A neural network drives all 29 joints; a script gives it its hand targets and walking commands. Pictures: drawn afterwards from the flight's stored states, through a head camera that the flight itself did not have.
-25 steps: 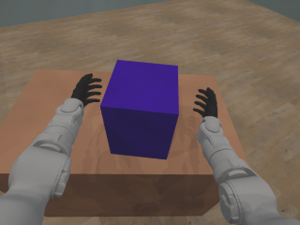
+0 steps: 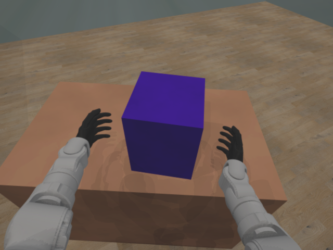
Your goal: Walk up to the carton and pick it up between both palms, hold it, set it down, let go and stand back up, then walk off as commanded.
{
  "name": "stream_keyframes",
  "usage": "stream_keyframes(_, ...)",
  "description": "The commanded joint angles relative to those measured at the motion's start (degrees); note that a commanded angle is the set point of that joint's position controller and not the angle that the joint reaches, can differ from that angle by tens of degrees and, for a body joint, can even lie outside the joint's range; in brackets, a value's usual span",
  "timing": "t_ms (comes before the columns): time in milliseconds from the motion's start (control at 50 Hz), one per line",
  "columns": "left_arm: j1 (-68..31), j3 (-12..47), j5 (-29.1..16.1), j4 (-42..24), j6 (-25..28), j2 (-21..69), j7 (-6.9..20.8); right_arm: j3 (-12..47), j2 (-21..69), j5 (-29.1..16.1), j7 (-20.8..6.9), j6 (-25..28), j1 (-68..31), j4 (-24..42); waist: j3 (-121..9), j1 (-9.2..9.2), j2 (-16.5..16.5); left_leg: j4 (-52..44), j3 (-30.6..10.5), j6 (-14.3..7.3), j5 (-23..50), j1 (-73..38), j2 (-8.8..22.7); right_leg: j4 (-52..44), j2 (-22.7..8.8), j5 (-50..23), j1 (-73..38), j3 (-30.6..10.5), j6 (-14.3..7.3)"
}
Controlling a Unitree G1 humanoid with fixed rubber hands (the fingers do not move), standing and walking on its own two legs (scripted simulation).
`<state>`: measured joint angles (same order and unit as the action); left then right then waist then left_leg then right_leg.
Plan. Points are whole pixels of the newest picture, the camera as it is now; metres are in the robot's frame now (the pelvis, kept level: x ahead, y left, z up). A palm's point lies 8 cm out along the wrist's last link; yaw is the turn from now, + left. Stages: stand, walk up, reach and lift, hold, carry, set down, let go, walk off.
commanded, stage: set down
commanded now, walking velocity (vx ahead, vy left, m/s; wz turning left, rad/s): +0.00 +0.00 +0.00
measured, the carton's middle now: (166, 126) +0.49 -0.06 +0.00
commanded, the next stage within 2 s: none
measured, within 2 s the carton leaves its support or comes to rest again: neither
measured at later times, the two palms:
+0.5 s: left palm (69, 169) +0.34 +0.21 +0.03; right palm (229, 181) +0.27 -0.19 +0.01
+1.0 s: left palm (57, 211) +0.26 +0.23 -0.01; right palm (233, 209) +0.22 -0.19 -0.03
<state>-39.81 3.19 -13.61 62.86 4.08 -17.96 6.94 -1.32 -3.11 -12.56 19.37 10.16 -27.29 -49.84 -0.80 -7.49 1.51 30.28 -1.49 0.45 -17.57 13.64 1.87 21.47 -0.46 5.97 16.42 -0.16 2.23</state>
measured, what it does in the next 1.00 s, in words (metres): stands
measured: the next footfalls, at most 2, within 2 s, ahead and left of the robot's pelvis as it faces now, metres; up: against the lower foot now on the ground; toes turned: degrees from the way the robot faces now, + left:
none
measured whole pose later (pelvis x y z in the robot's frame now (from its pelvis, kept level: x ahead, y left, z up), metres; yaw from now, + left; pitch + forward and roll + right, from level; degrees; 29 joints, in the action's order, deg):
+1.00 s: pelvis +0.02 +0.00 +0.00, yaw +1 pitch -5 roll -2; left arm 1.6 2.8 -11.1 27.5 6.5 -19.0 9.0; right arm 0.3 -0.9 -5.7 15.6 17.2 10.4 -26.0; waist 5.9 -1.1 2.0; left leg 29.5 -2.1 0.7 -19.9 4.2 2.3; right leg 22.7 -0.2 9.7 7.6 1.0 1.8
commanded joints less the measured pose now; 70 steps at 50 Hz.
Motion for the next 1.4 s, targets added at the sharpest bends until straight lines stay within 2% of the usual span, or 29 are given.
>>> stream_keyframes(0,-21.92,-1.51,-0.68,-9.56,2.50,-8.70,-0.06,-1.10,-3.05,2.89,0.06,2.90,-19.95,9.33,-18.44,0.47,2.22,-3.79,4.94,1.82,9.07,0.44,-3.08,-0.24,2.74,-4.48,-10.52,4.02,-2.88)
stream_keyframes(80,-15.77,-1.55,-0.75,-11.51,2.48,-7.98,0.15,-0.01,-1.70,2.86,0.10,2.51,-12.69,12.50,-20.29,-0.21,1.89,-4.42,4.52,1.23,6.41,0.38,-3.02,-0.65,2.72,-4.29,-12.92,3.63,-3.32)
stream_keyframes(120,-7.10,-4.51,0.86,-16.78,2.98,-7.33,0.42,1.51,-0.61,1.83,-0.07,4.32,-6.53,15.71,-20.75,3.23,0.40,-3.93,4.00,1.80,14.81,-2.62,-2.94,-0.30,3.17,-9.04,-16.08,3.67,-3.50)
stream_keyframes(140,1.81,-4.08,2.31,-16.33,3.05,-5.66,0.93,3.49,0.60,0.69,0.22,5.52,3.94,12.53,-15.96,1.37,0.25,-3.97,3.01,2.07,18.47,-4.47,-2.90,-0.13,3.22,-12.14,-18.68,3.86,-3.38)
stream_keyframes(160,-12.50,-4.89,0.14,-19.10,3.04,-10.45,1.37,-0.38,-1.70,3.35,0.27,4.50,-9.56,15.71,-20.45,2.74,0.79,-3.45,4.44,2.28,15.08,-0.36,-3.36,0.35,2.55,-7.59,-15.17,3.25,-3.62)
stream_keyframes(180,-2.09,-3.39,1.55,-18.05,3.09,-5.45,1.21,0.13,0.03,2.97,0.66,5.28,2.40,12.03,-14.49,-1.72,0.42,-4.75,2.56,1.94,14.33,-3.68,-2.30,-1.00,2.88,-8.88,-14.97,4.42,-3.39)
stream_keyframes(200,-12.61,-4.24,1.20,-19.98,2.27,-9.53,1.25,-0.62,-0.62,3.37,0.04,4.77,-8.93,15.39,-16.11,2.57,4.13,-4.28,3.86,2.40,13.68,-1.04,-2.72,-0.60,2.46,-4.88,-13.50,3.73,-3.73)
stream_keyframes(220,0.57,-3.19,2.05,-22.62,2.14,-5.82,0.88,0.30,0.58,2.25,-0.11,6.26,3.85,14.41,-11.66,0.45,3.51,-5.13,3.14,2.81,16.32,-4.55,-2.48,-1.65,3.00,-8.31,-15.28,4.59,-3.65)
stream_keyframes(240,-8.33,-5.43,2.00,-21.08,1.59,-9.31,1.29,-0.06,-0.68,3.82,-0.28,6.35,-6.92,18.10,-13.68,4.16,4.35,-4.23,4.08,2.71,14.68,-1.19,-2.71,-1.24,2.76,-4.83,-14.28,3.76,-3.90)
stream_keyframes(260,-2.55,-3.78,2.16,-28.04,1.67,-7.49,0.63,0.01,-0.04,2.75,-0.12,7.03,1.10,19.11,-10.92,1.65,5.63,-4.27,2.97,3.40,18.47,-4.37,-2.45,-1.22,2.81,-8.41,-14.25,4.16,-3.72)
stream_keyframes(360,2.30,-4.47,2.62,-28.71,-0.04,-6.71,1.48,-0.56,-2.12,4.70,-0.58,7.68,3.82,19.36,-11.10,2.36,4.20,-3.34,2.80,3.75,21.60,-8.49,-1.91,-2.37,3.71,-7.15,-12.37,4.51,-3.96)
stream_keyframes(400,3.91,-2.95,1.56,-30.60,0.57,-6.07,1.64,-0.73,-0.64,5.12,-0.70,7.93,7.77,19.65,-11.49,0.00,4.90,-3.39,2.62,4.14,20.40,-7.93,-1.86,-2.21,3.72,-7.52,-13.82,4.13,-3.93)
stream_keyframes(420,3.55,-4.18,1.72,-32.29,1.20,-7.69,1.92,-0.48,-1.54,4.73,-0.74,7.66,5.82,24.06,-12.46,2.12,4.85,-3.23,2.86,4.25,20.50,-6.37,-2.19,-1.62,3.36,-6.80,-14.18,4.31,-3.78)
stream_keyframes(520,19.14,-4.52,2.53,-36.45,1.17,-5.66,2.32,2.01,-1.04,3.05,-1.93,9.64,22.33,22.65,-8.97,2.64,4.49,-2.67,1.85,4.53,27.67,-10.01,-2.20,-2.19,3.22,-12.15,-15.83,3.20,-4.37)
stream_keyframes(660,12.52,-4.03,1.35,-37.41,1.65,-8.80,3.11,-0.12,-2.22,4.97,-1.72,8.92,14.03,30.28,-5.31,3.76,3.72,-5.60,2.02,2.19,12.46,-1.59,-1.70,-1.77,2.35,-1.86,-14.76,2.43,-4.31)
stream_keyframes(720,19.93,-4.38,-0.24,-39.69,3.79,-9.52,2.75,1.88,-0.42,4.79,-2.45,9.25,20.97,34.84,-5.62,4.75,0.87,-5.85,2.78,1.62,9.19,-1.81,-2.12,-1.10,1.98,-1.73,-15.13,2.23,-3.82)
stream_keyframes(780,23.87,-2.58,1.04,-39.51,4.30,-7.95,3.74,2.01,1.37,5.29,-2.33,8.43,29.29,27.12,-1.43,3.26,4.49,-6.77,0.80,2.26,10.45,-4.07,-0.69,-1.32,1.96,-2.12,-15.79,1.74,-4.70)
stream_keyframes(800,24.92,-2.81,2.79,-36.26,3.63,-7.27,3.28,2.63,0.44,5.15,-3.12,8.00,27.88,25.61,-0.28,4.95,4.37,-7.30,0.21,2.39,8.57,-3.37,-0.31,-0.82,2.19,1.71,-14.97,2.24,-5.34)
stream_keyframes(820,24.43,-2.95,0.76,-42.20,4.52,-9.39,3.60,1.13,1.16,5.56,-2.25,8.67,27.59,32.27,-2.22,4.32,2.64,-7.28,1.47,2.07,6.25,-1.65,-0.90,-1.14,1.76,0.49,-16.21,1.50,-4.45)
stream_keyframes(900,31.93,-3.21,4.33,-39.20,3.04,-6.96,1.74,-0.33,-2.09,7.67,-4.20,8.36,28.30,26.81,2.71,6.99,6.25,-9.23,0.06,2.83,6.51,-2.11,-0.14,-0.72,2.27,3.61,-15.48,3.07,-5.02)
stream_keyframes(920,28.89,-3.10,1.88,-44.30,4.37,-9.67,1.93,-0.86,-1.06,7.01,-3.77,9.21,26.27,33.79,-0.39,5.89,4.22,-7.71,0.52,2.28,5.80,-1.92,-0.99,-0.85,1.52,1.82,-16.19,2.32,-4.25)
stream_keyframes(980,37.36,-3.34,3.44,-44.67,4.36,-7.34,1.67,1.73,-0.34,7.64,-4.29,10.03,34.35,30.43,-0.54,6.39,6.05,-5.51,0.60,3.49,16.87,-5.25,-0.52,-0.16,2.67,-3.27,-16.42,2.40,-5.25)
stream_keyframes(1020,35.13,-1.06,3.59,-40.60,2.72,-6.46,1.29,-1.07,-2.81,9.30,-5.03,8.51,31.77,25.03,1.91,3.47,5.34,-6.69,1.15,4.05,13.55,-5.52,-0.45,-0.65,3.06,-0.03,-13.66,3.72,-5.10)
stream_keyframes(1040,34.97,-1.75,1.09,-46.76,5.23,-9.88,2.12,-0.16,1.54,8.20,-4.59,10.04,32.47,32.80,-1.70,4.64,3.65,-5.36,1.76,3.31,11.63,-2.98,-0.95,-1.11,1.86,-1.17,-16.37,1.62,-4.53)
stream_keyframes(1060,35.26,-0.41,2.48,-42.02,3.22,-7.28,1.27,0.27,-2.12,8.70,-5.84,8.42,30.15,26.83,1.35,5.15,4.83,-7.04,1.68,3.37,11.32,-2.59,-0.60,-0.96,2.40,1.21,-14.52,2.51,-5.43)
stream_keyframes(1140,38.48,-2.19,0.83,-45.75,6.13,-11.11,2.07,3.18,1.82,8.11,-5.47,9.07,37.05,34.04,-1.00,5.55,0.62,-5.09,3.81,2.22,14.43,-3.06,-2.07,-1.08,1.04,-6.79,-19.60,-0.06,-4.04)
stream_keyframes(1200,43.69,-2.46,4.61,-41.62,2.08,-7.50,2.14,1.59,-1.46,7.28,-6.26,7.74,40.00,23.10,3.01,4.75,3.98,-6.95,3.63,4.05,15.93,-5.86,-2.06,-2.04,2.20,-7.40,-18.80,1.55,-4.21)
stream_keyframes(1220,43.90,-4.62,2.08,-47.38,4.53,-11.08,3.46,2.59,1.69,6.80,-4.64,9.62,42.93,32.78,-0.31,5.38,0.19,-5.31,4.19,2.78,18.20,-3.80,-2.10,-1.99,1.27,-12.36,-21.92,-0.03,-3.12)
stream_keyframes(1380,41.15,-2.79,5.68,-41.30,0.23,-4.91,0.61,0.29,-3.21,9.25,-8.73,8.45,33.99,26.95,3.91,7.46,2.49,-9.51,3.81,3.09,8.31,-0.74,-1.56,-2.77,2.17,2.23,-18.45,2.94,-3.91)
